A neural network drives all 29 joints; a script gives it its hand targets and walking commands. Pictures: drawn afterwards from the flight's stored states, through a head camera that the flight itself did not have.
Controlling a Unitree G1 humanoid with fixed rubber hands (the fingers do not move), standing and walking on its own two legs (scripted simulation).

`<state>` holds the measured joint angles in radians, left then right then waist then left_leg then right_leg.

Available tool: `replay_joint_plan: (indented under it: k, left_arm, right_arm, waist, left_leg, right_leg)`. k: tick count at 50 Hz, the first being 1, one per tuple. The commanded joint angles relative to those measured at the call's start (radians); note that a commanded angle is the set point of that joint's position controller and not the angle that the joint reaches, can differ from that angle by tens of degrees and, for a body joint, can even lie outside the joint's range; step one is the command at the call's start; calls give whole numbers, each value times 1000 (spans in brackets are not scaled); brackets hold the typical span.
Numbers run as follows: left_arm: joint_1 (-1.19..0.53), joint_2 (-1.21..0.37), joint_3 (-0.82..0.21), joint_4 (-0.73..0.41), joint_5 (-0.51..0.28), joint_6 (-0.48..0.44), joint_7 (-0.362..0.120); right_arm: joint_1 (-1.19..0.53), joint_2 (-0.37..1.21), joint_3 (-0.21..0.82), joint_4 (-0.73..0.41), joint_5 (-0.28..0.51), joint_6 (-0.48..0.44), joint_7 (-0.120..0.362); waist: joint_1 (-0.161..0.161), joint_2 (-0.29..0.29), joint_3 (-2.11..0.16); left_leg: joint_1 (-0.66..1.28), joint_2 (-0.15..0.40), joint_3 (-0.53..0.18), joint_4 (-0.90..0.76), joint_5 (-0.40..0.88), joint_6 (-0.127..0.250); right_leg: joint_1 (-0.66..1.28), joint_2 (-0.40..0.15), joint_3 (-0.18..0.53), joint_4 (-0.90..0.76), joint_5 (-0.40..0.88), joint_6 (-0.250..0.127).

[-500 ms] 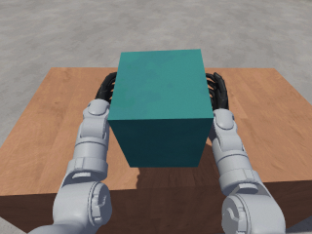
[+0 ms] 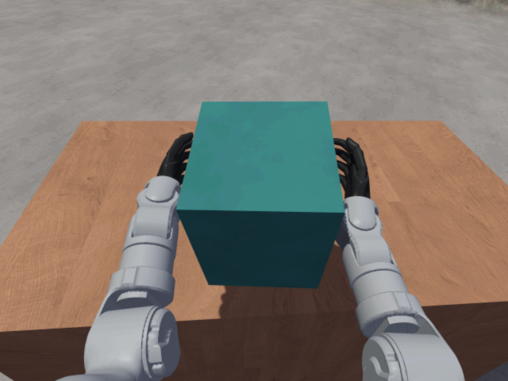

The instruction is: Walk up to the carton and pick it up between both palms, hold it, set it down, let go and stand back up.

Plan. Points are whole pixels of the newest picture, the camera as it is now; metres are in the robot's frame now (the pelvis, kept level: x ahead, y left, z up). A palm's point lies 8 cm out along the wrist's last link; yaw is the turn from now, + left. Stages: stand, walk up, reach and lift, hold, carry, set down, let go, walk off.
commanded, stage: set down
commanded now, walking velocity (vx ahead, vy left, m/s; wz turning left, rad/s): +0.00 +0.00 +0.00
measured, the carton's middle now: (263, 200) +0.40 -0.02 +0.11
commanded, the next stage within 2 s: none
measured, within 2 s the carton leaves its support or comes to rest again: neither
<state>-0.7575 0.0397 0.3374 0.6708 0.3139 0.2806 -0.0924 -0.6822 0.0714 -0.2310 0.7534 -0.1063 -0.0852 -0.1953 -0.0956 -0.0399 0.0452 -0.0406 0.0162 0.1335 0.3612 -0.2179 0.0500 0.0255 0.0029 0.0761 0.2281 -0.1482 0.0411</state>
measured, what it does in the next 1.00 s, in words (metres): stands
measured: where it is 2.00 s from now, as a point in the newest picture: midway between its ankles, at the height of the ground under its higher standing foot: outside the picture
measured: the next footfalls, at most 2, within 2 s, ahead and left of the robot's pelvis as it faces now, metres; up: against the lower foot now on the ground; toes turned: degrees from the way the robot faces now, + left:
none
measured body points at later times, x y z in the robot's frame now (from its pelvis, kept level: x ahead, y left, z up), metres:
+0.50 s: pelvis +0.01 +0.00 +0.00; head +0.04 +0.03 +0.45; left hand +0.46 +0.12 +0.10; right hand +0.40 -0.17 +0.11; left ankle +0.00 +0.08 -0.75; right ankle +0.00 -0.15 -0.75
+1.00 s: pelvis +0.01 +0.00 +0.00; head +0.06 +0.03 +0.45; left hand +0.46 +0.12 +0.07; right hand +0.39 -0.17 +0.08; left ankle +0.00 +0.08 -0.75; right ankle +0.00 -0.15 -0.75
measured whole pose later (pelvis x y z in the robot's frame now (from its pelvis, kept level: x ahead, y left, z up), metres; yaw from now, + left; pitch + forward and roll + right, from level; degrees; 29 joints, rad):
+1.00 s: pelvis +0.01 +0.00 +0.00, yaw +0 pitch +1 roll -2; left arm -0.82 0.05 0.39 0.89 0.36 0.11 -0.13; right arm -0.64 0.16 -0.42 0.77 -0.28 -0.19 -0.20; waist -0.10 -0.05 0.08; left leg -0.17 0.02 0.13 0.36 -0.21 0.05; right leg -0.10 0.00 0.07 0.23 -0.15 0.04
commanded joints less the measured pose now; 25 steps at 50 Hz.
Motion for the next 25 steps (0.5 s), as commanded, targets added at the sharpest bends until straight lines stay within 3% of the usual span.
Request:
replay_joint_plan:
  k: [1, 3, 7, 9, 10, 13, 16, 18, 20, 22, 23, 25]
  left_arm:
    - [-557, -432, -97, 146, 38, -29, -212]
    - [-608, -419, -74, 147, 29, -51, -206]
    - [-768, -480, -198, 105, -46, -141, -163]
    - [-744, -503, -231, 105, -64, -183, -140]
    - [-762, -510, -258, 102, -75, -200, -130]
    - [-732, -491, -229, 170, -48, -223, -132]
    - [-632, -464, -151, 243, 2, -193, -155]
    - [-580, -460, -122, 259, 25, -163, -168]
    - [-544, -463, -100, 254, 40, -145, -174]
    - [-543, -462, -120, 228, 32, -141, -176]
    - [-544, -465, -118, 214, 37, -143, -175]
    - [-563, -480, -173, 184, 8, -165, -163]
  right_arm:
    - [-505, 486, 140, -81, -97, 22, 91]
    - [-543, 496, 116, -116, -121, 9, 101]
    - [-664, 554, 117, -189, -153, -61, 121]
    - [-647, 612, 164, -187, -157, -87, 126]
    - [-633, 617, 165, -169, -154, -91, 126]
    - [-556, 627, 149, -59, -180, -89, 121]
    - [-483, 600, 111, 14, -190, -59, 109]
    - [-455, 583, 110, 25, -177, -51, 97]
    - [-457, 572, 137, -8, -160, -54, 91]
    - [-438, 565, 146, -20, -147, -57, 87]
    - [-443, 580, 154, -32, -145, -69, 84]
    - [-446, 605, 179, -46, -139, -92, 80]
  waist:
    - [-21, -57, -113]
    - [-6, -56, -163]
    - [-28, 12, -439]
    - [-9, 15, -540]
    - [-29, 35, -594]
    - [-33, 38, -547]
    - [-30, 22, -371]
    - [-34, 22, -299]
    - [-12, 0, -301]
    - [-29, 21, -327]
    - [-16, 17, -376]
    - [-27, 35, -485]
  left_leg:
    - [75, -23, -23, -176, -1, -1]
    - [65, -20, -18, -171, -8, -1]
    - [71, -14, -25, -124, 65, -30]
    - [74, -15, -24, -98, 159, -43]
    - [80, -15, -26, -80, 195, -54]
    - [62, -11, -25, -78, 227, -55]
    - [52, -18, -22, -100, 191, -43]
    - [64, -15, -32, -97, 234, -44]
    - [71, -13, -35, -79, 290, -43]
    - [90, -14, -44, -67, 325, -52]
    - [78, -13, -38, -56, 346, -54]
    - [92, -6, -46, -27, 428, -70]
  right_leg:
    - [49, 1, -165, -32, 85, 25]
    - [37, 4, -175, -23, 33, 21]
    - [-5, 11, -185, 11, 96, 8]
    - [17, 13, -183, 32, 214, 8]
    - [12, 15, -185, 41, 249, 5]
    - [33, 10, -174, 53, 326, 1]
    - [66, 9, -167, 44, 325, 6]
    - [72, 12, -168, 40, 359, 6]
    - [77, 15, -162, 51, 425, 15]
    - [73, 15, -166, 61, 457, 18]
    - [85, 12, -158, 66, 488, 20]
    - [71, 15, -167, 83, 544, 17]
